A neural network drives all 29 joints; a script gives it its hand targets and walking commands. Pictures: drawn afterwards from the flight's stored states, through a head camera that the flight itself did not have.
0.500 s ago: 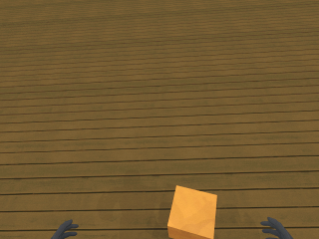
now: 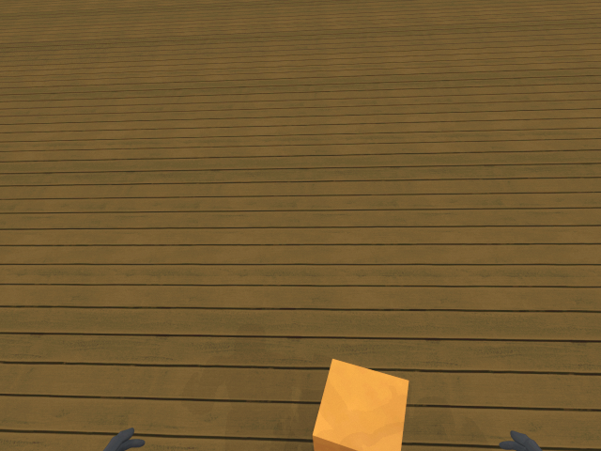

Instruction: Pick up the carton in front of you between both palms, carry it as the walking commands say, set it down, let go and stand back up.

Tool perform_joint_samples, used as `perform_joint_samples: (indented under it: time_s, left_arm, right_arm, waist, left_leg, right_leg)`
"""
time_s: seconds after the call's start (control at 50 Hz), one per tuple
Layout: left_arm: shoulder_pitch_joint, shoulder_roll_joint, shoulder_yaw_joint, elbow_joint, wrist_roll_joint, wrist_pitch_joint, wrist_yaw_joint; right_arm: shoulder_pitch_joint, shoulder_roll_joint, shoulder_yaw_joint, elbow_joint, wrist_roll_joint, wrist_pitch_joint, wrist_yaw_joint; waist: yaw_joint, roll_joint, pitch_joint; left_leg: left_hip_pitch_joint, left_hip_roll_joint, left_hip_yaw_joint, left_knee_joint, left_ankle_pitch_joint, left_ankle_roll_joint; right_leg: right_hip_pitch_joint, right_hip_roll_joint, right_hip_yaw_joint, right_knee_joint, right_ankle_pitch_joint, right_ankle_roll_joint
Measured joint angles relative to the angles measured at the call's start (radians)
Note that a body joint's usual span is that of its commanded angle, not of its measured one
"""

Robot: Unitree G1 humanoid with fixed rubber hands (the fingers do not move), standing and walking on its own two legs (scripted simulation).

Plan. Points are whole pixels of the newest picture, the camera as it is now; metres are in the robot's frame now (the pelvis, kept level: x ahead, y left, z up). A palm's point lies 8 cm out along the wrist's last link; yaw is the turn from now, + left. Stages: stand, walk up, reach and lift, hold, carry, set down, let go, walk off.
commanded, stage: stand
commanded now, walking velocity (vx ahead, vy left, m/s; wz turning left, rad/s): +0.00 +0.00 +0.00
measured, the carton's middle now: (359, 420) +0.34 -0.10 -0.65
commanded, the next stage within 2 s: none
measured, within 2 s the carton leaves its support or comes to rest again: neither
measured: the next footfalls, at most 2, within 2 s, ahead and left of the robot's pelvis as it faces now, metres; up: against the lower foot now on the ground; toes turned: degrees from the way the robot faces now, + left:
none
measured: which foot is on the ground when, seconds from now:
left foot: down 0.00-1.00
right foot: down 0.00-1.00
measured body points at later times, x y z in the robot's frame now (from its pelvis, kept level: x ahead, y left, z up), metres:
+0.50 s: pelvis -0.02 +0.00 +0.00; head -0.02 -0.01 +0.45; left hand +0.09 +0.32 -0.10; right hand +0.09 -0.30 -0.12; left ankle -0.06 +0.15 -0.74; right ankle +0.00 -0.10 -0.74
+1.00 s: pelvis -0.02 +0.01 +0.01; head -0.02 -0.01 +0.46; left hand +0.08 +0.32 -0.10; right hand +0.08 -0.31 -0.12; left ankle -0.06 +0.15 -0.74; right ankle +0.00 -0.10 -0.74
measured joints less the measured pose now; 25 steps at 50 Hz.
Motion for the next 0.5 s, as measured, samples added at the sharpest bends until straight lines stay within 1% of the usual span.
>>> perform_joint_samples:
  time_s: [0.5]
  left_arm:
    - [-0.026,0.035,-0.009,0.119,-0.010,-0.003,-0.010]
  right_arm:
    - [-0.010,-0.018,0.011,0.118,0.005,-0.009,0.008]
  waist:
    - [0.002,-0.012,0.009]
  left_leg:
    - [0.026,-0.007,0.005,-0.060,0.053,0.005]
  right_leg:
    - [0.028,-0.009,0.006,-0.062,0.054,0.006]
